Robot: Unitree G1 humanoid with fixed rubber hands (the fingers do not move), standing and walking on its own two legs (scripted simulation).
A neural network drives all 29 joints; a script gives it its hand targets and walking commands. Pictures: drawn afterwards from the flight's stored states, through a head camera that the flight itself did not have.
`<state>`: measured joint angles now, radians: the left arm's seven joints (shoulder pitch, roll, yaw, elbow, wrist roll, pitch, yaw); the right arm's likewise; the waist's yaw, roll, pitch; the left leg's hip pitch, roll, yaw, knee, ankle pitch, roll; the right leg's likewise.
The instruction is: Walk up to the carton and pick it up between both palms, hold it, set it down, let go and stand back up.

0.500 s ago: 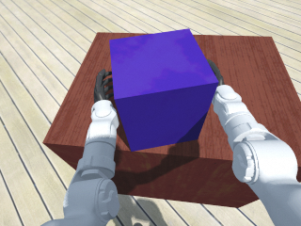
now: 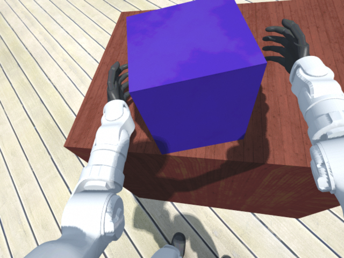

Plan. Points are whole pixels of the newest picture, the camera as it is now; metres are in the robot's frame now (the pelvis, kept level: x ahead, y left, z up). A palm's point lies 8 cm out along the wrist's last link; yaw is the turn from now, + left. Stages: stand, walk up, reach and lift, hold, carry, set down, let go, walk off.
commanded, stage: set down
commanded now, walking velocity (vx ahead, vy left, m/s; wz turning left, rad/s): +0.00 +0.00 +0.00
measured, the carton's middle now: (191, 84) +0.47 +0.09 +0.09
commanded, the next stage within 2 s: none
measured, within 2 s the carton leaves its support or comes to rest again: neither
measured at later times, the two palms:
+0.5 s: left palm (88, 68) +0.40 +0.26 +0.20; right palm (306, 6) +0.54 -0.10 +0.22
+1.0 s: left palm (87, 84) +0.37 +0.25 +0.19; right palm (331, 30) +0.51 -0.14 +0.20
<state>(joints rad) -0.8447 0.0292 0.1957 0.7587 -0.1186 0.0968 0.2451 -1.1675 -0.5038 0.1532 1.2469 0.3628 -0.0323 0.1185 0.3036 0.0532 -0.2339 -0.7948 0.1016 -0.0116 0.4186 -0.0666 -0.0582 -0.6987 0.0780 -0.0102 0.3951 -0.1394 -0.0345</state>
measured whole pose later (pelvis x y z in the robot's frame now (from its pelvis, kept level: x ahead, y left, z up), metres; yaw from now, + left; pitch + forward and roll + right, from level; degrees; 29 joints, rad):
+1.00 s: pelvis -0.01 +0.00 +0.01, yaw +3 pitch +12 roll -1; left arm -0.81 0.09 0.22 0.21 -0.13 0.72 0.27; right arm -1.14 -0.62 0.16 0.97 0.49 0.31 0.16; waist 0.21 0.05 -0.06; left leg -0.51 0.08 -0.03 0.36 -0.05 -0.06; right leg -0.42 0.06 -0.03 0.36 -0.15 -0.03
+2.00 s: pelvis +0.00 -0.01 +0.02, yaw +1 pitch +3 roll +0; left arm -0.28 0.00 0.19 -0.28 -0.06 0.75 0.28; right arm -0.53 -0.56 0.10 0.49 0.50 0.21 0.14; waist 0.10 0.01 0.05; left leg -0.29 0.09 0.01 0.33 -0.08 -0.06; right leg -0.24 0.06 0.01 0.38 -0.19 -0.05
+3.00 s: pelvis +0.00 -0.01 +0.02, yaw -1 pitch -1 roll +1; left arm 0.11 -0.04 0.10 -0.05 0.02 0.24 0.27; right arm -0.02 -0.49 0.12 0.44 0.43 -0.15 0.20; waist 0.05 -0.03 0.08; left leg -0.21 0.08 0.05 0.33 -0.11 -0.05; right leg -0.19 0.06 0.05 0.43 -0.23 -0.05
